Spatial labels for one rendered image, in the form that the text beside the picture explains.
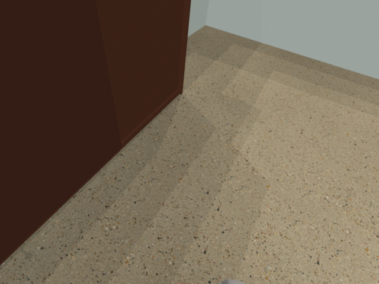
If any wardrobe door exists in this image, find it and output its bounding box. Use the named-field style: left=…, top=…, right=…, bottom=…
left=96, top=0, right=184, bottom=140
left=0, top=0, right=122, bottom=262

